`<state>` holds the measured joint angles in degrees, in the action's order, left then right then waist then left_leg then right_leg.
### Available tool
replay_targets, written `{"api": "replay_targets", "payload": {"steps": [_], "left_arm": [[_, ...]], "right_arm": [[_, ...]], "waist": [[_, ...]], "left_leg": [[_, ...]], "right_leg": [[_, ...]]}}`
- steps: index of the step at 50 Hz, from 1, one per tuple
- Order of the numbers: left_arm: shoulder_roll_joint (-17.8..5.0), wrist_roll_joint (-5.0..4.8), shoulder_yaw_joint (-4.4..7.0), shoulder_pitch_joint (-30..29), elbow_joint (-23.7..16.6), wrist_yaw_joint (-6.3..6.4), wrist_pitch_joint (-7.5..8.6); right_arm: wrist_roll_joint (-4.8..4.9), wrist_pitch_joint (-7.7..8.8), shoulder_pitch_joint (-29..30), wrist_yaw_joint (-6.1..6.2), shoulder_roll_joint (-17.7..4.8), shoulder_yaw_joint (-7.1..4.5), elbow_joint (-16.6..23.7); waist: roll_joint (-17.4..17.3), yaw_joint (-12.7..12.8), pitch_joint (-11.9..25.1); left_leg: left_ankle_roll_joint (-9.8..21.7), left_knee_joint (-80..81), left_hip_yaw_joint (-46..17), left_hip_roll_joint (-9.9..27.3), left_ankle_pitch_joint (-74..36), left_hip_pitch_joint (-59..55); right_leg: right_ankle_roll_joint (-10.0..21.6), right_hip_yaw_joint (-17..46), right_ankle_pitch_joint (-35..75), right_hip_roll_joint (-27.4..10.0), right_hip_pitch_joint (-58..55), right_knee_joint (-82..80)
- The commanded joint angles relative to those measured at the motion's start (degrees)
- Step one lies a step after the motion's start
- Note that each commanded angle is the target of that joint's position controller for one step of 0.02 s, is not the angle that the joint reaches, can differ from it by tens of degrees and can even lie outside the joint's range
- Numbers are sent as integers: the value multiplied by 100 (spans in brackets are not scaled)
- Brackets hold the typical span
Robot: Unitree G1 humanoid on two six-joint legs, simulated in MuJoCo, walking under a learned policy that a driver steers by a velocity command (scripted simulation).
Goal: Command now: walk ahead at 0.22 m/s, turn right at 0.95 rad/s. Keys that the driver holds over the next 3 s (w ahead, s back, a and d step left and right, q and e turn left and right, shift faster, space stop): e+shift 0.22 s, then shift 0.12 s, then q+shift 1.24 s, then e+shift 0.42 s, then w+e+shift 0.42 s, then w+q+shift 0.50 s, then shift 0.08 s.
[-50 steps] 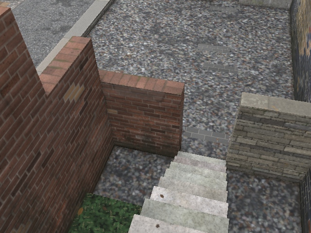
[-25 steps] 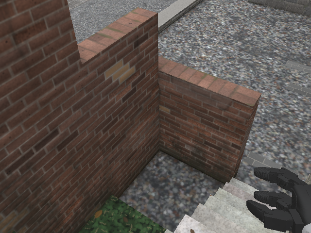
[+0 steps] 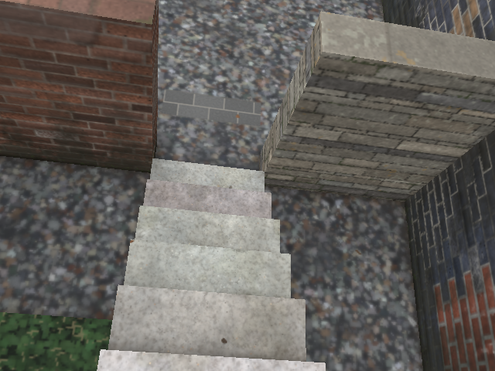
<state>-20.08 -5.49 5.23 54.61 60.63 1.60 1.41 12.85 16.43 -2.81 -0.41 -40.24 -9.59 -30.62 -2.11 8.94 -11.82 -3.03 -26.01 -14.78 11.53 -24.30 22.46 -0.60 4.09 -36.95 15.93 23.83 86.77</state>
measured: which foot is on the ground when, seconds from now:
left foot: up 0.00-0.50, down 0.52-0.62, up 0.64-0.70, down 0.72-0.92, up 0.94-1.00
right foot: up 0.00-0.52, down 0.54-1.00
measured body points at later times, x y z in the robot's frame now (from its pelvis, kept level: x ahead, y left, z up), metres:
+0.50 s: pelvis +0.77 +0.17 -0.93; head +0.71 +0.17 -0.48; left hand +1.06 +0.25 -1.00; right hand +0.58 +0.08 -1.09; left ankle +0.95 +0.22 -1.63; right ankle +0.98 +0.04 -1.57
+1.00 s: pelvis +1.33 +0.14 -1.12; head +1.39 +0.22 -0.68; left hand +1.57 +0.30 -1.27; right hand +1.17 -0.09 -1.19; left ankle +1.20 +0.22 -1.74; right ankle +1.09 +0.05 -1.80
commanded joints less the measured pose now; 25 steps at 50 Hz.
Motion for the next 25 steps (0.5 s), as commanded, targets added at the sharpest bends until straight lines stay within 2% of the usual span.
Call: {"api": "replay_targets", "payload": {"steps": [1, 2, 3, 4, 5, 6, 7, 8, 9, 10, 11, 12, 13, 14, 15, 16, 17, 18, 19, 20, 21, 22, 23, 24, 25], "left_arm": [[-11, 76, -288, -3611, -2141, 16, -4], [-47, 98, -272, -4246, -2618, -21, 166], [58, -356, -350, -3369, -3107, -248, 257], [84, -404, -412, -2549, -3026, -140, 109], [-519, -131, -167, -2322, -1709, 49, 194], [-312, -602, -175, -2444, -1374, -214, 351], [-413, -224, 33, -1682, -944, -348, 280], [-71, -303, 20, -3226, -1179, -393, 462], [94, -455, -43, -4153, -1480, -297, 526], [140, -542, 106, -4692, -1851, -451, 540], [-222, -796, 278, -3110, -1149, -379, 372], [-845, -842, 469, -2292, -464, -363, 387], [-532, -498, 349, -1367, -228, -309, 352], [-284, -152, 141, -1692, -362, -263, 569], [22, 183, -45, -2350, -702, -296, 748], [-1073, 205, 208, -4614, -1038, -283, 543], [-1451, 526, 489, -6408, -1271, -157, 390], [936, 477, -335, -6752, -1394, -150, 570], [2301, 223, -629, -5985, -1352, -363, 561], [1471, 445, -432, -5816, -856, -393, 300], [1088, 213, -349, -5844, -928, -432, 176], [765, -243, -398, -6388, -1418, -457, 307], [279, -42, -265, -6419, -1412, -505, 171], [570, 73, -283, -6864, -1331, -595, -168], [900, -35, -379, -6974, -1563, -603, -440]], "right_arm": [[-73, -432, -4231, -152, 811, 378, -2454], [-220, -303, -4056, -178, 670, 483, -2550], [-685, -603, -2794, -228, -736, 208, -2373], [-1127, -903, -844, -281, -559, 27, -2186], [-866, -793, -1218, -210, 1340, 484, -1928], [-970, -494, -2131, -257, 1635, 583, -2018], [-832, -466, -2568, -355, 1460, 638, -2467], [-315, -406, -2644, -312, 1541, 827, -2221], [-345, -492, -2155, -225, 1762, 982, -2128], [-344, -805, -413, -127, 967, 743, -1990], [-366, -911, 411, 22, 1014, 643, -1938], [-334, -803, 305, 196, 1944, 839, -1806], [-623, -881, 367, 134, 2033, 889, -1635], [-497, -958, -311, 57, 1863, 860, -1596], [-572, -996, -621, -53, 1453, 805, -1483], [-1038, -1276, -845, -149, 2192, 969, -622], [-1004, -1514, -2736, -72, 2246, 922, -1107], [-553, -1709, -4433, -40, 1612, 678, -2481], [-836, -1713, -5570, -170, 1842, 665, -3411], [-1356, -1595, -6616, -352, 2188, 523, -4029], [-1252, -1464, -5915, -444, 2224, 427, -3665], [-1076, -1268, -4757, -448, 2428, 592, -3033], [-1398, -1263, -5046, -691, 2845, 558, -3074], [-1545, -1342, -6006, -824, 2907, 474, -3307], [-1389, -1563, -5681, -867, 2792, 563, -3028]], "waist": [[956, -1824, 1977], [-233, -1930, 1518], [-4335, -1332, 3170], [-5356, -457, 3035], [-1861, -731, 678], [-1501, -1321, 269], [-662, -583, 1107], [-348, -1093, 714], [-186, -1074, -237], [-1681, 153, -40], [-2427, 681, 778], [-1711, 732, 638], [-517, 1007, 953], [616, 752, 596], [134, 288, -465], [2466, -1616, -379], [4942, -2690, 219], [4157, -2707, 781], [1414, -2557, 902], [685, -3116, 1479], [-266, -3338, 1234], [-50, -3077, 119], [1121, -3152, 631], [1162, -3517, 1109], [518, -3093, 302]], "left_leg": [[-289, 1763, -164, 375, -3433, -5002], [-624, 1072, 458, -192, -1232, -5437], [-283, -194, 365, 320, 3896, -4884], [284, -8, -203, 221, 4639, -2641], [-203, -739, 1960, -1593, 3480, -3473], [55, 0, 2567, -1900, 4537, -1303], [304, -922, 2369, -1476, 4669, -632], [164, -572, 2073, -1108, 4806, 179], [53, -427, 2216, -1029, 4100, 1467], [-7, -1724, 404, 799, 3872, 4439], [-138, -3791, 186, 887, 4829, 5688], [-670, -6056, 1610, -23, 6455, 5310], [-453, -7841, 2498, -527, 8140, 4018], [-3, -8866, 2513, -746, 9687, 3979], [627, -6928, 2459, -874, 8797, 3358], [543, -4379, 1859, -798, 4810, 3691], [175, -4442, 1081, -489, 3528, 687], [-47, -4406, 504, -372, 2763, -55], [-291, -2259, 1335, -992, 2795, -699], [-523, -2843, 2693, -2207, 2679, -1657], [-172, -1948, 2338, -2048, 3529, -643], [249, 381, 1112, -1403, 4090, 463], [310, -1127, 2343, -1711, 1299, -1232], [500, -2143, 2059, -1885, 2463, -1346], [713, -922, 198, -1605, 5988, 877]], "right_leg": [[439, -1605, -1936, -336, 2521, 2028], [448, -2011, -1939, -782, 3804, 2499], [402, -144, 1717, -1639, 3903, -1573], [248, 333, 2697, -1996, 2577, -3262], [-209, -1651, 2026, -583, 3788, -2970], [-415, -1546, 3557, -550, 1561, -4140], [-676, -1980, 6496, -358, -439, -4267], [-522, -1919, 7488, -213, -579, -4269], [-427, -1704, 7141, -115, -340, -5174], [-453, -879, 7055, -1345, -1903, -4526], [-294, 23, 6850, -2079, -3461, -3006], [4, 1031, 6672, -2304, -3451, -3303], [274, 1281, 6581, -2025, -3089, -4099], [247, 1022, 6021, -1718, -3033, -5169], [-15, 297, 3696, -809, -1806, -5968], [622, 1881, 1310, -2060, -463, -6543], [1302, 3065, -696, -2542, 3017, -6739], [1241, 2148, 392, -2364, 2534, -5483], [1136, -717, 2445, -1296, 1245, -4856], [770, -1486, 2698, -945, 923, -4949], [298, -1873, 1822, -490, 451, -3800], [119, -1697, 978, -642, 704, -4138], [164, -1754, 281, -949, 1345, -4065], [153, -2078, 393, -762, 1854, -3209], [184, -1966, 530, -401, 1724, -1968]]}}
